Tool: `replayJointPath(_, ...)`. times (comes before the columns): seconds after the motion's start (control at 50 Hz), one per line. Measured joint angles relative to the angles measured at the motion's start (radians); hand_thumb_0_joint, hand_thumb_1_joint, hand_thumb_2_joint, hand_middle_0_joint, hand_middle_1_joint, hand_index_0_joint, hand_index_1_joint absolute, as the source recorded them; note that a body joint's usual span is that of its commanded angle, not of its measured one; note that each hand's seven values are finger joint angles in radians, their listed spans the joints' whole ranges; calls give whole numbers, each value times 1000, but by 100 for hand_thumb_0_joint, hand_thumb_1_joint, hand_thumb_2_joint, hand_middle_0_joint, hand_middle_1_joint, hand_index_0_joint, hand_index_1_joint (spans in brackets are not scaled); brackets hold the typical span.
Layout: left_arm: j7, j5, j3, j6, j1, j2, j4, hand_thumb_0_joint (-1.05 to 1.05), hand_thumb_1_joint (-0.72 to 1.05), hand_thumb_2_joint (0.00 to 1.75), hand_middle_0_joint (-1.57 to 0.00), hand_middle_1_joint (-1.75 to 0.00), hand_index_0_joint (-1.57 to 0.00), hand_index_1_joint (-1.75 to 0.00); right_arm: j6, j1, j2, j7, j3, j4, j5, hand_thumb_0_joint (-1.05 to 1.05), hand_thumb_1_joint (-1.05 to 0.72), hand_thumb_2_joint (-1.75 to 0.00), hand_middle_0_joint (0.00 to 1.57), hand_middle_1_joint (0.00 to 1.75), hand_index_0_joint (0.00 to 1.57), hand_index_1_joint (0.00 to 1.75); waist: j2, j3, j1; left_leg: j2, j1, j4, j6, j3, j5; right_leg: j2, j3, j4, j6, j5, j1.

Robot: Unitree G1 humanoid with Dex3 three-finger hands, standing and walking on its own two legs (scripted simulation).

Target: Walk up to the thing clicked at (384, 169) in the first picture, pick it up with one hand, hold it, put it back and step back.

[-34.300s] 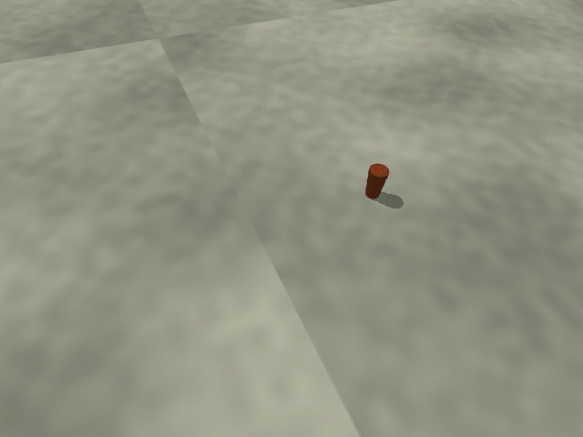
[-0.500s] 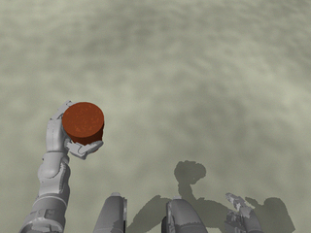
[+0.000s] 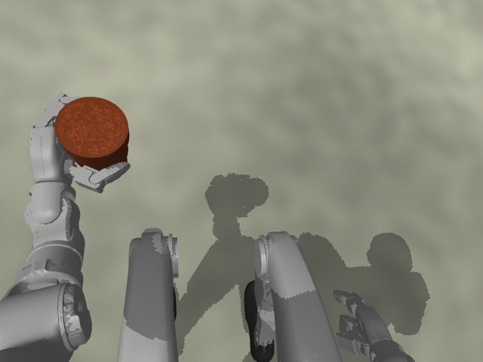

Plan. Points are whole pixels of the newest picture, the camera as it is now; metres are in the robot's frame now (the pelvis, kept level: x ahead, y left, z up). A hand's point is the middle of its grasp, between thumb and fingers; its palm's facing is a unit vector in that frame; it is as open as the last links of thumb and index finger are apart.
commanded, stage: crouch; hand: left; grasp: from the side
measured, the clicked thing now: (100, 148) +0.43 +0.22 -0.06
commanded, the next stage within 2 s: lower in 0.96 s
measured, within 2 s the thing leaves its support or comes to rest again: neither
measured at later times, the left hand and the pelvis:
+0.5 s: hand (115, 157) +0.46 +0.22 -0.18, palm faces +0.14 -0.99 -0.02, open 11.1 cm; pelvis -0.01 +0.00 -0.12, yaw -4 degrees
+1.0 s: hand (121, 165) +0.47 +0.23 -0.24, palm faces +0.12 -0.99 -0.02, open 11.1 cm; pelvis -0.01 +0.01 -0.15, yaw -7 degrees
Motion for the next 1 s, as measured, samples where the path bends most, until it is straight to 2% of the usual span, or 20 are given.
replayJointPath(0.18,20,40,54,0,-57,57,49,-1,-50,105,-67,-101,-65,-100,20,2,-17,10,21,4,-16,0,-91,-91,20,30,20,30,-7,60,-46,-7,-179,196,-1,-21,5,6,-7,191,7,1,-170)
replayJointPath(0.32,31,33,91,8,-80,96,55,-1,-50,106,-67,-101,-65,-100,33,7,-21,8,57,18,-26,0,-92,-91,20,30,21,30,-15,101,-67,-12,-253,292,-7,-40,4,11,-18,282,10,0,-241)
replayJointPath(0.5,7,30,126,9,-108,167,95,-1,-50,106,-67,-100,-65,-100,49,-10,-41,15,97,5,-45,0,-92,-91,20,30,21,30,-25,142,-90,-11,-309,387,-14,-75,-12,24,-42,358,11,-5,-289)
replayJointPath(0.64,-6,29,136,17,-86,181,78,-1,-49,105,-66,-100,-65,-100,61,-30,-61,23,116,-8,-60,0,-92,-91,20,30,21,30,-39,177,-90,-12,-334,436,-17,-96,-25,31,-56,395,16,-12,-309)
replayJointPath(0.8,14,32,135,4,-66,194,34,-1,-49,105,-67,-100,-65,-100,72,-59,-65,29,136,-10,-81,0,-92,-91,20,30,21,30,-62,209,-92,-15,-348,479,-18,-119,-38,36,-72,421,22,-21,-313)
replayJointPath(1.0,35,38,119,-5,-75,232,58,-1,-49,105,-67,-100,-65,-100,89,-87,-71,41,174,-32,-99,0,-92,-91,21,30,21,30,-72,247,-103,-19,-354,512,-13,-140,-35,41,-88,434,31,-14,-304)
